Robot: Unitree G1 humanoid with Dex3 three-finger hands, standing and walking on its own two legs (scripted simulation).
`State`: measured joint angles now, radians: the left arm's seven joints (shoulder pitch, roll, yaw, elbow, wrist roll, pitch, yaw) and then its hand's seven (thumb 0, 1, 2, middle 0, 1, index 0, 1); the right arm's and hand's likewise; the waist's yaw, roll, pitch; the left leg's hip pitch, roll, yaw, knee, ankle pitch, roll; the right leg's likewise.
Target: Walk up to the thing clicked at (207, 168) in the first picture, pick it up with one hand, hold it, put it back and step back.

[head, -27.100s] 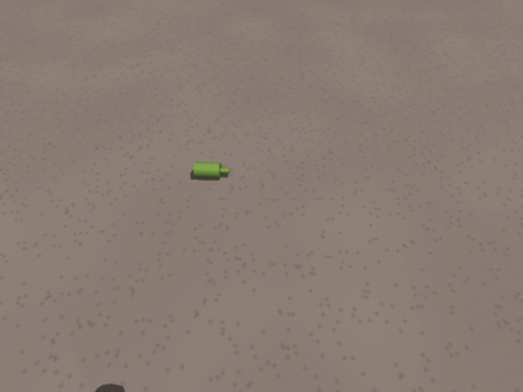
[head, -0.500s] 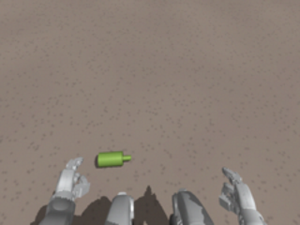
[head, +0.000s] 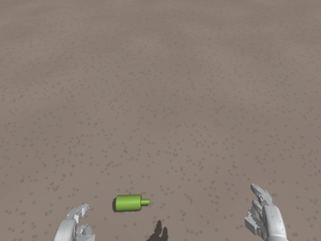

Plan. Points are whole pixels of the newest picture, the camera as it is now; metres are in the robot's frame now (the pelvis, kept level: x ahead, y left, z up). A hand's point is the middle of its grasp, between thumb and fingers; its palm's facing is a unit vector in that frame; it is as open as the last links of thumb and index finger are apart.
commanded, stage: home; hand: left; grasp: from above
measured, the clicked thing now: (133, 202) +0.45 +0.17 -0.68
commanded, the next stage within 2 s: stand in 1.84 s
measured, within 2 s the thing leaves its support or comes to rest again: neither
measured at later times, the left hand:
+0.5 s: hand (95, 237) +0.16 +0.18 -0.05, palm faces +0.04 -0.98 -0.21, open 7.4 cm
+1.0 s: hand (95, 240) +0.16 +0.18 -0.05, palm faces +0.04 -0.98 -0.21, open 7.4 cm
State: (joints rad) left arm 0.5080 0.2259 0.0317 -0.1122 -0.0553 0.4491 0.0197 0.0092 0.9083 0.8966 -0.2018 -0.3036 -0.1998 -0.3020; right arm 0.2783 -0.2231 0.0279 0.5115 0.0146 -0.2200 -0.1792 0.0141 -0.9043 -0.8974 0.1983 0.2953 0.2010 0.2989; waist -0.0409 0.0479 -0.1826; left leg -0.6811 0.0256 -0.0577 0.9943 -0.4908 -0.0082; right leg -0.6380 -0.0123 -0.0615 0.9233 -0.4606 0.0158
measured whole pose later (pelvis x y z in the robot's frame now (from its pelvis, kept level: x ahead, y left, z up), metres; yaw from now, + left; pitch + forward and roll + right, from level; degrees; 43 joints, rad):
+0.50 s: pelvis +0.00 +0.00 +0.00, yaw +0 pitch +10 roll -2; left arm 0.49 0.22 0.03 -0.11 -0.05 0.45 0.02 0.01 0.91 0.90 -0.20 -0.30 -0.20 -0.30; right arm 0.30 -0.22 0.03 0.55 0.01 -0.24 -0.18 0.02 -0.90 -0.90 0.20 0.30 0.20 0.30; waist -0.04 0.05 -0.16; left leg -0.68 0.03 -0.06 1.00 -0.49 -0.01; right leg -0.64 -0.01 -0.06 0.94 -0.46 0.01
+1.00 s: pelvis -0.01 +0.00 +0.00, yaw +0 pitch +9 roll -2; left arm 0.49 0.23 0.03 -0.11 -0.05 0.46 0.01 0.01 0.91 0.90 -0.20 -0.30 -0.20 -0.30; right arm 0.29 -0.22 0.03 0.55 0.01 -0.25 -0.18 0.02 -0.90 -0.90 0.20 0.30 0.20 0.30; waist -0.04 0.04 -0.16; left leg -0.68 0.03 -0.06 1.01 -0.49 -0.01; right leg -0.65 -0.01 -0.06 0.94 -0.46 0.01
